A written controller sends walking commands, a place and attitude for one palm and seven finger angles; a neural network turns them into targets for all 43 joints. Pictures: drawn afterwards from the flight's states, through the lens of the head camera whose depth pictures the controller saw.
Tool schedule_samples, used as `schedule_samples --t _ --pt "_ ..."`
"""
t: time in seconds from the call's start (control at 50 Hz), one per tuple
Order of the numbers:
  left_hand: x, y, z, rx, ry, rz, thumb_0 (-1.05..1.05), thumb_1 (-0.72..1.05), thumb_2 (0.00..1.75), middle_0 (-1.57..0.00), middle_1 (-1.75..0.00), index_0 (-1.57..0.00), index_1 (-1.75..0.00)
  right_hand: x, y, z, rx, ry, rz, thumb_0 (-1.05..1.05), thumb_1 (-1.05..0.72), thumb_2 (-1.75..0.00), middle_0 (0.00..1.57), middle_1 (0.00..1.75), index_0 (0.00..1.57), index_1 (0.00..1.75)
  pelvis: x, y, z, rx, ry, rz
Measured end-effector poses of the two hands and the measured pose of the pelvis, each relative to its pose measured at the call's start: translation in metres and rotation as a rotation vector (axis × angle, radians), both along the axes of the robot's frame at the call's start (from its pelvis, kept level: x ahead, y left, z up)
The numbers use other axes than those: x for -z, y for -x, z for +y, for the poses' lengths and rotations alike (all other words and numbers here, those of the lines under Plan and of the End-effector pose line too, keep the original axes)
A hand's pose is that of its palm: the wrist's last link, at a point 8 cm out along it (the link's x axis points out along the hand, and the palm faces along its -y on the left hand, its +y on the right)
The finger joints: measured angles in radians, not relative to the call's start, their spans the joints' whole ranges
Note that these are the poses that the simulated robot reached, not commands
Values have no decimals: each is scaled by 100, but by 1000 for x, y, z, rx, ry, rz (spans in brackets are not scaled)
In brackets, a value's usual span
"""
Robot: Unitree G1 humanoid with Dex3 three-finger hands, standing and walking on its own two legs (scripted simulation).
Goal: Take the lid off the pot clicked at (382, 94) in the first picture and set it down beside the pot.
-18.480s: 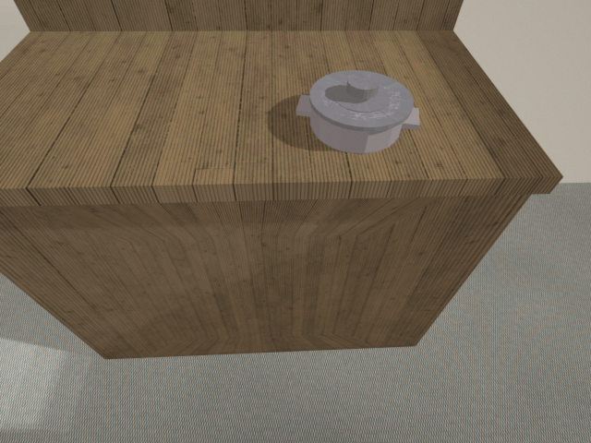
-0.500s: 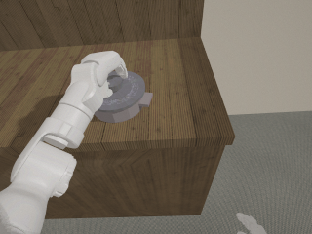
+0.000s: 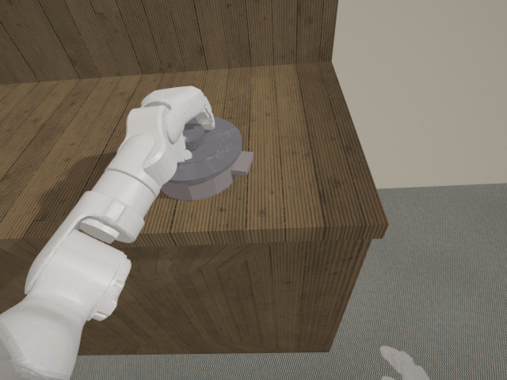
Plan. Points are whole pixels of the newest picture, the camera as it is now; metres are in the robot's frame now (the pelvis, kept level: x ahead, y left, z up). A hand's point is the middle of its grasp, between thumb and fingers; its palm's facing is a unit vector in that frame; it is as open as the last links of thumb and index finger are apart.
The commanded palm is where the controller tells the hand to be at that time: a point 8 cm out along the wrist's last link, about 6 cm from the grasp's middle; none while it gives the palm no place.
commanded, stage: close the fingers and squeeze the knob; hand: left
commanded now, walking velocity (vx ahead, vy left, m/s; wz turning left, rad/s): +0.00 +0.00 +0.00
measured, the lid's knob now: (190, 136) +0.48 +0.12 +0.15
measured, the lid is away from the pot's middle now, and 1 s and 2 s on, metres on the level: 0.00 0.00 0.01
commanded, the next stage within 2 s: lift the lid straight up in 1.30 s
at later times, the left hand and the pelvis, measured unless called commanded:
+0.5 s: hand (185, 137) +0.45 +0.12 +0.17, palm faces -0.30 -0.07 -0.95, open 8.4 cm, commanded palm +0.43 +0.12 +0.23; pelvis +0.00 +0.00 +0.00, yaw +0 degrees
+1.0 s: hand (185, 137) +0.45 +0.12 +0.17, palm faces -0.29 -0.07 -0.95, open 8.1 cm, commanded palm +0.43 +0.12 +0.23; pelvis +0.00 +0.00 +0.00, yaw +0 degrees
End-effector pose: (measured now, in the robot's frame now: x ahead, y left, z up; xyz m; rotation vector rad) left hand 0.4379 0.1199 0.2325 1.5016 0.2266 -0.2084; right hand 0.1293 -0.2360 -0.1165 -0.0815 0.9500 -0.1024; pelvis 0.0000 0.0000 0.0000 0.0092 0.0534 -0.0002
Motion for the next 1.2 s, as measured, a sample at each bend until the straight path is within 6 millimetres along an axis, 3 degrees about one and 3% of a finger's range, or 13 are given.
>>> schedule_samples --t 0.14,0.32,0.58,0.78,1.2 --pt "1 -2 -3 0 -3 7 0 -19 130 -73 -33 -74 -34 0 2 -1 3 5 3 1 -91 -89 20 30 20 29 0 0 0 -1 0 0" --pt "3 -6 -2 -5 10 16 0 -7 119 -67 -59 -68 -60 0 9 -7 18 19 16 1 -91 -89 20 30 20 29 0 0 -2 6 -1 1" --pt "3 -10 0 -6 14 22 -1 5 108 -65 -79 -69 -82 1 14 -12 33 29 29 1 -91 -89 20 30 20 29 0 -2 -3 7 0 6" --pt "3 -9 -1 -4 8 21 -1 10 97 -62 -83 -67 -87 0 8 -9 26 23 16 1 -91 -89 20 30 20 29 0 -2 -2 5 1 6" --pt "3 -8 -1 -2 11 16 -1 10 97 -62 -83 -67 -86 -1 3 -6 17 20 10 1 -91 -89 20 30 20 29 -1 -2 -1 5 1 5"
